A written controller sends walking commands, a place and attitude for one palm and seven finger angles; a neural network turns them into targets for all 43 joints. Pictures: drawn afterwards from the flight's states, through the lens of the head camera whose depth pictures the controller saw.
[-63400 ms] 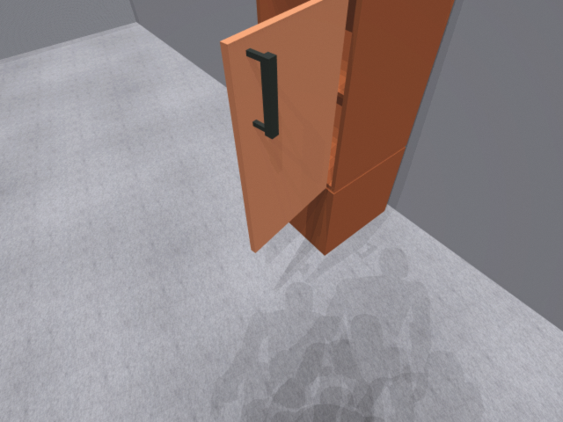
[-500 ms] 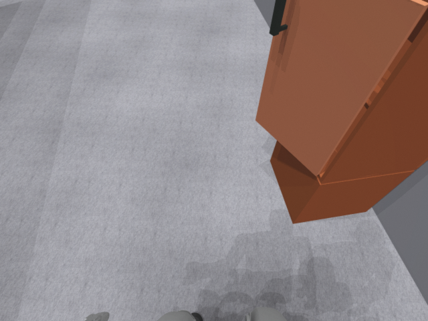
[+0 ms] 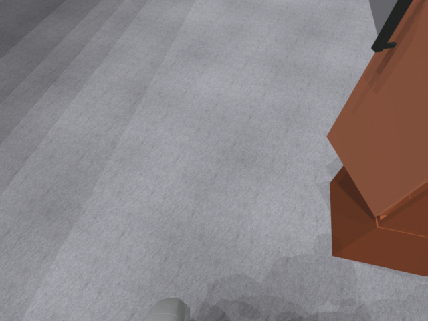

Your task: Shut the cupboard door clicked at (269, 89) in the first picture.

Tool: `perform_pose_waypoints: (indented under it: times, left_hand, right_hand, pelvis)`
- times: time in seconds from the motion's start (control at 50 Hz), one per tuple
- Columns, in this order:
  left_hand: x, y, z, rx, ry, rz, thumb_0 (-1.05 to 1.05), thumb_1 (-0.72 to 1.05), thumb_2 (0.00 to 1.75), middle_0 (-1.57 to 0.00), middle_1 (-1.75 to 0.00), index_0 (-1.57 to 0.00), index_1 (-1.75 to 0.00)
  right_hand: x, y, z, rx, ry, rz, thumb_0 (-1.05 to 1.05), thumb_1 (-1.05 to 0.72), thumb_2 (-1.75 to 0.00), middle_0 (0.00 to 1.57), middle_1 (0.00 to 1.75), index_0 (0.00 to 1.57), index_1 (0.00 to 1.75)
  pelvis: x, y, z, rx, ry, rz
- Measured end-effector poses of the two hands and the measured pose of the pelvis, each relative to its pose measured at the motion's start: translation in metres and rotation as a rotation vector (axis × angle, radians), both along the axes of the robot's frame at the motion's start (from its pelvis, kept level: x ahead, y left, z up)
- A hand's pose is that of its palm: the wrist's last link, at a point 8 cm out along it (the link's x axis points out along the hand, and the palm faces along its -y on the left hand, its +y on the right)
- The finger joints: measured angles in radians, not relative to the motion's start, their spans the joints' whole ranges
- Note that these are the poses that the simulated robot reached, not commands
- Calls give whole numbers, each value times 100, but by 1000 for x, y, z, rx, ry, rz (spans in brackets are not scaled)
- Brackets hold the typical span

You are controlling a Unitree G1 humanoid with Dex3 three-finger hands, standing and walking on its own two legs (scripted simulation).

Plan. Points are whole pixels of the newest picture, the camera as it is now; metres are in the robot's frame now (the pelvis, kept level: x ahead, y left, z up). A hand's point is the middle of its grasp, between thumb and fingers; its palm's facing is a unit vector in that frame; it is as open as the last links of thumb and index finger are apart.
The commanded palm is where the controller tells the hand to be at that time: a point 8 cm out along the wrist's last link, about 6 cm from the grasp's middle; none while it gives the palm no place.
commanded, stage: walk to a spot facing it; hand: left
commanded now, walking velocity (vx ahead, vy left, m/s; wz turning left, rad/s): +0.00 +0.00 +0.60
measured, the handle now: (401, 18) +0.74 -0.40 +0.15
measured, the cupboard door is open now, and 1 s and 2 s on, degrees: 25 25 25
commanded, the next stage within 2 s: turn to face it in 1.66 s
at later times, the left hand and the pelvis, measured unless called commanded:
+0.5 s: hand out of the picture +0.08 +0.22 -0.15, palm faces +0.30 -0.91 -0.29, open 7.4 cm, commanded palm none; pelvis +0.05 -0.01 -0.01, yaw +18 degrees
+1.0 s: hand out of the picture +0.05 +0.26 -0.18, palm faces +0.61 -0.76 -0.22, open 7.4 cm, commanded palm none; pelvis +0.17 +0.09 -0.01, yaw +35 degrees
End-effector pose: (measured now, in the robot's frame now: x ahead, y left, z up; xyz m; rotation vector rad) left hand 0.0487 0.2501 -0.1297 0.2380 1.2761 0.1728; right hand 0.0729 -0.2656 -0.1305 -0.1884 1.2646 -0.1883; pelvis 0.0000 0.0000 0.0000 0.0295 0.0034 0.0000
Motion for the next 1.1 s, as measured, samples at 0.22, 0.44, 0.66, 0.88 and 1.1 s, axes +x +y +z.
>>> perform_pose_waypoints:
  times: [0.22,0.44,0.66,0.88,1.1]
  left_hand:
    - [-46,35,-15,-16,62,197,1,91,90,-20,-30,-20,-30]
    - [10,23,13,29,-157,217,1,91,90,-20,-30,-20,-30]
    - [-30,-18,14,-19,-32,447,1,91,90,-20,-30,-20,-30]
    - [-83,-18,-30,-151,195,689,1,91,90,-20,-30,-21,-30]
    - [46,99,2,-23,-110,686,1,91,90,-20,-30,-20,-30]
  right_hand:
    - [71,52,10,-25,-104,219,1,-90,-90,20,30,20,30]
    - [74,30,-9,27,-12,259,1,-90,-89,20,30,20,30]
    - [159,47,2,42,36,404,1,-91,-90,20,30,20,30]
    - [305,187,-9,52,-156,690,1,-91,-90,20,30,20,30]
    - [322,224,8,40,-73,699,1,-90,-90,20,30,20,30]
  pelvis:
    - [5,18,-4,-32,-2,129]
    - [36,-7,-5,-25,12,257]
    - [91,0,10,-4,2,439]
    - [142,68,-23,-34,-20,580]
    - [201,111,4,-21,-25,653]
